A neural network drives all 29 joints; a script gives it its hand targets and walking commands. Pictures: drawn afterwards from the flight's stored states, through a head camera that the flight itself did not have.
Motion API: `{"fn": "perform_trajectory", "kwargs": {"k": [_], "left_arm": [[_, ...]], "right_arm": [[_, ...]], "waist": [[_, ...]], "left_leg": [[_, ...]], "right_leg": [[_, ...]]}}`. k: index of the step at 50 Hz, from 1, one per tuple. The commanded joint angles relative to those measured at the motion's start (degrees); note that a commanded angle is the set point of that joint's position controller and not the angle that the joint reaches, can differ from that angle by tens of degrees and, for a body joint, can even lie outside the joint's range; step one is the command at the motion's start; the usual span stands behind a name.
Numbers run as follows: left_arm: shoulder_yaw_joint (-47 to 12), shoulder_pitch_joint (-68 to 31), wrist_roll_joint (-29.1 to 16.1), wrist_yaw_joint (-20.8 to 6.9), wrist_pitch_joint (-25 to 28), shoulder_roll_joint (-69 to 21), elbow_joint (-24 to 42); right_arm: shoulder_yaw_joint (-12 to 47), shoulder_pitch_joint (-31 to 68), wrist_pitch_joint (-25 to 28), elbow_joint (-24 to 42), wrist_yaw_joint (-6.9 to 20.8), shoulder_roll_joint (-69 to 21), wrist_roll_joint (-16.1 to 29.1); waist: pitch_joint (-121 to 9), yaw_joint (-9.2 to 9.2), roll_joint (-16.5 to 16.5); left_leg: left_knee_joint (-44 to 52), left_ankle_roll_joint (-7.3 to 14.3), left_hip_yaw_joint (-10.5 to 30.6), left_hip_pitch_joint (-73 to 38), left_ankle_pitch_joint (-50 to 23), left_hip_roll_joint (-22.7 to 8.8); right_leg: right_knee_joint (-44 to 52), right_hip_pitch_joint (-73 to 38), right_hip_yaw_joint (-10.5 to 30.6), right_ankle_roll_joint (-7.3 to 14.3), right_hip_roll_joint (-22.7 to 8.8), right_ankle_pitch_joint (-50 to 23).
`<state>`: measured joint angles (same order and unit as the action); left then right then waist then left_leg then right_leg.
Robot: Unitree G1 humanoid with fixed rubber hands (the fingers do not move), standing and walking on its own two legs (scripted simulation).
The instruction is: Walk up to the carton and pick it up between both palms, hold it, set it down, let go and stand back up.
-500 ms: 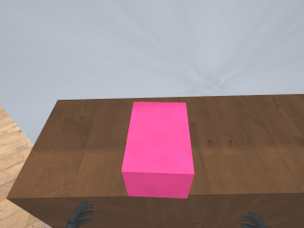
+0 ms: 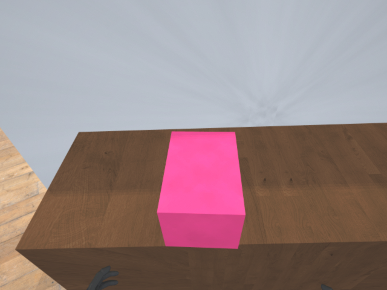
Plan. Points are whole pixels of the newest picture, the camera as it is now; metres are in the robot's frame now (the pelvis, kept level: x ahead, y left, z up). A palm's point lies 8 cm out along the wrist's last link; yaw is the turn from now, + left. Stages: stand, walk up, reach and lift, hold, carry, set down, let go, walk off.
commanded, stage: stand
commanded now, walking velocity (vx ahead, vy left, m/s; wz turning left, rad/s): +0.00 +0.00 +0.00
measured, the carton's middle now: (202, 185) +0.41 +0.01 -0.04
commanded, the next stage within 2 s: none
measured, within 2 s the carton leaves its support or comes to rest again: neither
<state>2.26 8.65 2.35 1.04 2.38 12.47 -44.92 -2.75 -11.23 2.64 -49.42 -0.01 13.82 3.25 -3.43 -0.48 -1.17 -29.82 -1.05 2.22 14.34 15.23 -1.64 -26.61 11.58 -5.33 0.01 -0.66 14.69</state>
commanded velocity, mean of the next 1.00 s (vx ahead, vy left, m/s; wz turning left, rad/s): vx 0.00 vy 0.00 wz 0.00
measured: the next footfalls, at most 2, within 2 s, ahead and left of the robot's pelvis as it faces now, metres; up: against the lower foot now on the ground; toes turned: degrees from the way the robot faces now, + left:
none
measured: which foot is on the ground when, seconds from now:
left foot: down 0.00-1.00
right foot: down 0.00-1.00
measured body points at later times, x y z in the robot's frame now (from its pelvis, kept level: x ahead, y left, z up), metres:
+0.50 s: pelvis -0.02 +0.00 +0.00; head -0.05 +0.00 +0.45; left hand +0.12 +0.25 -0.11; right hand +0.08 -0.26 -0.12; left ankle +0.01 +0.13 -0.74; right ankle -0.01 -0.11 -0.74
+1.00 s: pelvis -0.02 +0.00 +0.00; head -0.05 +0.00 +0.45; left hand +0.11 +0.25 -0.11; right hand +0.07 -0.26 -0.13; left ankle +0.01 +0.13 -0.74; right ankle -0.01 -0.12 -0.74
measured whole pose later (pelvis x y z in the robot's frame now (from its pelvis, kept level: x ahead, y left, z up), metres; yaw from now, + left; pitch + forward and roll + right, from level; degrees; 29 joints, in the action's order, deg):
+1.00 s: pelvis -0.02 +0.00 +0.00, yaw +0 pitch -2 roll -1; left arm 2.3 8.6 1.8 0.7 2.5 12.8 -51.4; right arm -2.8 -11.2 2.7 -56.1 0.0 14.1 3.2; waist -1.9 -0.5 -1.1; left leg -29.8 -1.0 2.2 14.3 13.6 -1.6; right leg -26.6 11.6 -5.3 0.0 -0.7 13.0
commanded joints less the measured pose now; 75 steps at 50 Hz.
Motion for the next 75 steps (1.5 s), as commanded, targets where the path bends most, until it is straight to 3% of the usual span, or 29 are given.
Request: {"fn": "perform_trajectory", "kwargs": {"k": [1, 6, 8, 10, 11, 15, 22, 23, 25, 28, 30, 33, 37, 39, 40, 41, 45, 50, 51, 52, 58, 61, 62, 65, 75], "left_arm": [[4.3, 0.6, -0.8, -0.7, 2.0, 16.1, -1.2], [4.1, -0.7, -0.8, -0.9, 1.7, 16.0, -2.5], [4.4, -0.4, -0.7, -0.9, 1.9, 16.6, -3.1], [4.3, -1.0, -0.8, -0.8, 1.7, 16.4, -3.5], [4.3, -0.1, -0.9, -1.0, 1.8, 16.5, -3.4], [4.0, 0.2, -1.0, -1.0, 1.8, 16.1, -4.8], [4.0, -0.9, -0.8, -1.1, 1.7, 16.4, -5.6], [4.1, -0.1, -1.0, -1.1, 1.7, 16.2, -6.1], [4.1, 0.0, -1.1, -1.2, 1.7, 16.6, -6.3], [3.9, -0.7, -1.0, -1.1, 1.7, 16.4, -6.5], [4.1, -1.7, -1.2, -1.0, 1.6, 16.9, -6.6], [4.0, -1.3, -1.3, -1.0, 1.4, 16.8, -6.8], [3.9, -0.6, -1.3, -1.0, 1.4, 16.4, -7.3], [4.0, -1.6, -1.4, -1.0, 1.4, 16.7, -7.3], [3.9, -0.7, -1.4, -1.0, 1.4, 16.7, -7.2], [3.8, -1.2, -1.2, -1.1, 1.4, 16.8, -7.4], [3.8, -1.0, -1.3, -1.1, 1.2, 16.4, -7.5], [3.7, -1.2, -1.6, -1.1, 1.3, 16.6, -7.7], [3.8, -1.4, -1.5, -1.1, 1.2, 16.1, -7.7], [3.7, -1.2, -1.4, -1.1, 1.1, 16.5, -7.7], [3.8, -1.2, -1.5, -0.8, 0.9, 16.7, -7.8], [3.6, -1.7, -1.5, -1.0, 1.0, 16.3, -7.8], [3.4, -1.0, -1.5, -1.1, 1.1, 16.0, -7.9], [3.5, -1.7, -1.4, -0.9, 0.9, 16.7, -7.8], [3.6, -1.9, -1.6, -0.8, 0.9, 16.7, -8.2]], "right_arm": [[-2.4, 0.8, 0.7, 2.9, -0.4, 15.1, -6.2], [-2.3, 2.4, 0.7, 2.0, -0.3, 15.0, -6.3], [-2.4, 2.4, 0.9, 1.2, -0.4, 15.7, -6.5], [-2.3, 2.0, 0.7, 0.9, -0.4, 15.1, -6.2], [-2.3, 1.6, 0.8, 0.6, -0.5, 15.4, -6.2], [-2.0, 2.1, 0.7, -0.2, -0.4, 15.2, -6.2], [-2.1, 2.5, 0.9, -1.3, -0.2, 15.4, -6.1], [-2.2, 2.8, 1.0, -1.4, -0.4, 16.0, -6.2], [-1.9, 2.4, 0.8, -1.7, -0.3, 15.2, -5.9], [-2.2, 3.0, 0.9, -1.5, -0.4, 16.1, -6.0], [-2.3, 2.9, 1.0, -2.0, -0.5, 16.3, -5.9], [-2.3, 2.3, 1.0, -2.4, -0.4, 16.3, -5.9], [-1.8, 2.1, 1.0, -2.8, -0.5, 15.6, -5.8], [-1.9, 2.5, 1.0, -2.8, -0.5, 15.7, -5.9], [-1.9, 2.8, 1.1, -2.7, -0.5, 15.9, -5.8], [-1.7, 2.7, 0.9, -2.9, -0.4, 15.2, -5.7], [-1.8, 3.0, 0.9, -3.0, -0.5, 15.9, -5.8], [-1.6, 3.3, 1.1, -3.1, -0.6, 15.8, -5.8], [-1.5, 3.0, 1.1, -3.6, -0.6, 15.3, -5.8], [-1.6, 2.9, 1.0, -3.7, -0.5, 16.0, -5.7], [-1.6, 3.7, 0.9, -3.4, -0.7, 15.6, -5.6], [-1.8, 2.8, 1.0, -3.6, -0.7, 15.6, -5.6], [-1.6, 3.1, 1.0, -3.8, -0.7, 15.8, -5.7], [-1.8, 3.1, 0.9, -3.8, -0.6, 15.8, -5.5], [-1.7, 3.8, 0.8, -3.9, -0.6, 16.1, -5.6]], "waist": [[-0.5, 1.35, 0.0], [0.9, 0.98, -0.1], [1.9, 1.66, 1.2], [2.2, 0.88, 0.1], [2.5, 1.62, -0.7], [2.7, 1.36, 0.8], [4.4, 0.88, 0.6], [4.5, 1.62, -0.7], [4.3, 1.6, 1.1], [4.0, 1.29, -0.2], [5.0, 0.97, 1.6], [4.7, 0.9, 0.5], [4.5, 1.09, -0.2], [3.1, 0.87, 1.0], [4.8, 1.65, 0.1], [5.2, 1.0, 0.3], [4.3, 1.19, 1.0], [3.6, 1.35, -0.4], [3.0, 1.39, 0.6], [4.1, 1.45, -0.5], [4.1, 1.65, 0.7], [4.2, 0.91, 1.1], [4.3, 1.68, 1.9], [3.6, 1.05, 0.6], [3.8, 1.2, 0.9]], "left_leg": [[5.1, 3.9, 4.8, -1.8, -10.2, -4.6], [6.2, 3.5, 4.9, -1.2, -8.0, -4.8], [6.9, 3.9, 5.6, -0.1, -7.2, -5.0], [7.2, 3.8, 5.6, -0.6, -7.4, -4.8], [7.4, 3.8, 5.7, -0.3, -7.8, -5.1], [8.1, 3.7, 6.0, -0.6, -5.8, -4.9], [9.1, 3.5, 6.1, 0.1, -4.5, -4.9], [9.0, 3.8, 6.0, 0.1, -5.1, -5.1], [8.8, 3.6, 6.0, -0.3, -6.1, -5.1], [9.1, 3.9, 6.2, 0.4, -4.0, -5.0], [9.1, 3.8, 6.4, 0.7, -4.2, -5.1], [9.4, 3.6, 6.2, 0.0, -4.2, -4.9], [9.6, 3.9, 6.6, 0.1, -5.5, -5.4], [9.1, 3.7, 6.2, -0.5, -5.5, -5.1], [9.1, 3.9, 6.3, 0.8, -5.0, -5.0], [9.2, 3.6, 6.3, 0.3, -4.9, -4.8], [9.3, 3.7, 6.2, 0.6, -4.7, -4.9], [9.2, 3.7, 6.6, 0.1, -7.9, -5.3], [9.1, 3.6, 6.6, -0.1, -7.7, -5.3], [9.5, 3.5, 6.5, 0.2, -6.8, -5.3], [9.5, 3.4, 6.3, 0.0, -6.7, -5.0], [9.0, 3.3, 5.8, -0.5, -6.7, -5.0], [9.3, 3.4, 6.1, -0.2, -6.7, -5.3], [9.1, 3.6, 5.7, -0.5, -6.1, -5.2], [9.7, 3.5, 6.4, -0.5, -7.0, -5.5]], "right_leg": [[5.2, -2.9, 7.3, 2.7, -6.5, -6.4], [6.4, -2.1, 7.4, 2.5, -6.5, -4.1], [6.8, -2.8, 8.0, 2.8, -6.7, -3.6], [6.9, -2.0, 8.0, 2.7, -6.8, -2.9], [7.0, -2.2, 8.1, 2.8, -6.8, -3.3], [7.6, -1.6, 7.8, 2.6, -6.4, -1.9], [8.2, -0.7, 8.1, 2.4, -6.6, -0.2], [8.2, -0.7, 8.7, 2.3, -6.6, -0.5], [8.4, -0.8, 8.2, 2.4, -6.6, -0.5], [8.4, -1.4, 8.8, 2.6, -7.1, 0.1], [9.0, -0.3, 8.7, 2.5, -7.0, 0.3], [9.0, -0.5, 8.8, 2.4, -6.9, 1.1], [8.1, -1.1, 8.4, 2.4, -6.8, -0.6], [8.2, -1.7, 8.5, 2.5, -6.8, -0.3], [8.5, -1.2, 8.9, 2.6, -7.0, 0.1], [8.9, -0.5, 8.9, 2.6, -6.9, 1.2], [8.7, -1.2, 8.8, 2.5, -6.7, 1.0], [7.4, -2.3, 8.2, 2.5, -7.0, -2.7], [7.0, -2.5, 8.1, 2.6, -6.9, -3.0], [7.3, -2.0, 8.3, 2.5, -6.9, -2.3], [8.4, -1.8, 8.2, 2.5, -6.8, -0.6], [9.1, -1.1, 8.3, 2.4, -7.1, -0.3], [8.5, -1.3, 8.4, 2.5, -7.1, -0.6], [9.1, -1.6, 9.0, 2.7, -7.4, -1.1], [8.3, -1.9, 8.1, 2.6, -7.0, -1.3]]}}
